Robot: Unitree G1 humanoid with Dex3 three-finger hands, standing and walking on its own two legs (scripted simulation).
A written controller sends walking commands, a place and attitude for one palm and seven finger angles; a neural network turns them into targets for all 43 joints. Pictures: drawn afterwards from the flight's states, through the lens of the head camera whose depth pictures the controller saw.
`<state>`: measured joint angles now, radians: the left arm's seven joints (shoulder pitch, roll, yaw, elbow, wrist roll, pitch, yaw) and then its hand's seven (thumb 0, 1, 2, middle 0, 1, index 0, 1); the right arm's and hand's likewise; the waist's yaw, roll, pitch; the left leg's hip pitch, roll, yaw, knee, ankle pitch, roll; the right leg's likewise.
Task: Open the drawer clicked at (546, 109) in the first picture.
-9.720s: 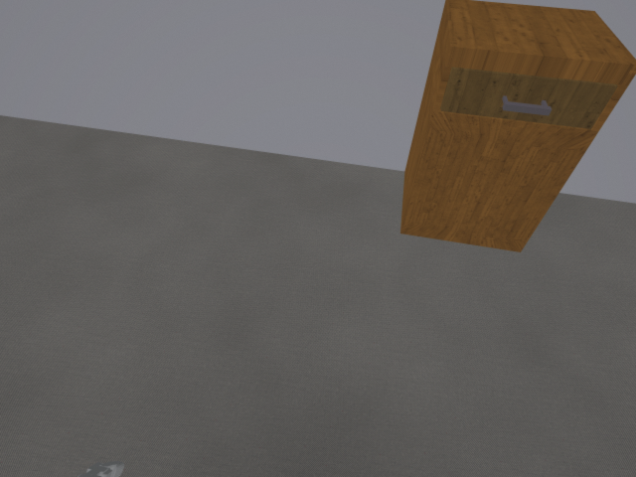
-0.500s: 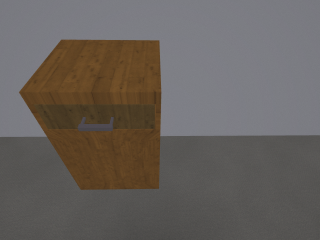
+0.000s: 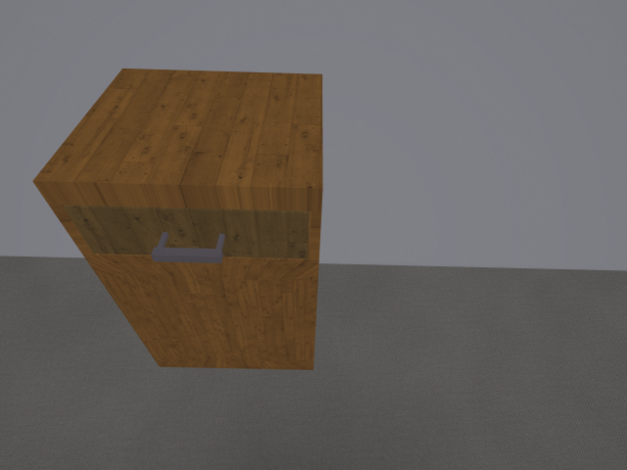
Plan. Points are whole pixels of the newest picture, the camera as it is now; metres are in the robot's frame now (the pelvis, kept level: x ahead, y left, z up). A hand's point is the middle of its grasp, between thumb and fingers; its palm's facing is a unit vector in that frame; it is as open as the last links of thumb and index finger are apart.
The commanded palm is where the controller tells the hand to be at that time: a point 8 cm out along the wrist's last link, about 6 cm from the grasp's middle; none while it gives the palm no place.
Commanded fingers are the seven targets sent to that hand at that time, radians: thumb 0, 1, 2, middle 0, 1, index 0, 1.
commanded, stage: look again from close up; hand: left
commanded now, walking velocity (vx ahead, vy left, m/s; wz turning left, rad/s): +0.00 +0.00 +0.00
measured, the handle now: (190, 246) +0.52 +0.28 -0.10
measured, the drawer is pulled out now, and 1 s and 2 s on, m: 0.00 0.00 0.00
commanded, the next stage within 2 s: shuffle to correct the standing spot in 0.22 s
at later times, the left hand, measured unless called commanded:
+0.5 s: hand out of the picture +0.02 +0.17 -0.17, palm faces +0.05 -0.97 -0.22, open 7.4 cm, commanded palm none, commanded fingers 0.00 0.90 0.90 -0.20 -0.30 -0.20 -0.30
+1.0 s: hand out of the picture +0.04 +0.25 -0.17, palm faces -0.03 -0.97 -0.24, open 7.4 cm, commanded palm none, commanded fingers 0.00 0.90 0.90 -0.20 -0.30 -0.20 -0.30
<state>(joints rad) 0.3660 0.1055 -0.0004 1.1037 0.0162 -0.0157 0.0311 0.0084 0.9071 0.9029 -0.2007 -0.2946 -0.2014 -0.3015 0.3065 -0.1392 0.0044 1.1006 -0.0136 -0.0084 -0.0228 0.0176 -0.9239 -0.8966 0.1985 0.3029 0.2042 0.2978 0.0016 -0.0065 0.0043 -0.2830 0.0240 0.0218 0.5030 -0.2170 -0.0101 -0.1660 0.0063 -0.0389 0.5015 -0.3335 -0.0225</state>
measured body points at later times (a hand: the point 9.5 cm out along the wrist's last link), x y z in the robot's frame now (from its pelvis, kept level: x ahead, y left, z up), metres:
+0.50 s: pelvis +0.03 +0.00 +0.00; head +0.04 -0.01 +0.45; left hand +0.02 +0.23 -0.16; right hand +0.04 -0.23 -0.16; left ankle +0.03 +0.13 -0.74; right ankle -0.04 -0.10 -0.74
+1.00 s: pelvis +0.00 +0.06 +0.00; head -0.01 +0.06 +0.45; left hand +0.04 +0.30 -0.15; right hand +0.03 -0.18 -0.15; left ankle +0.03 +0.12 -0.74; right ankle -0.03 -0.05 -0.71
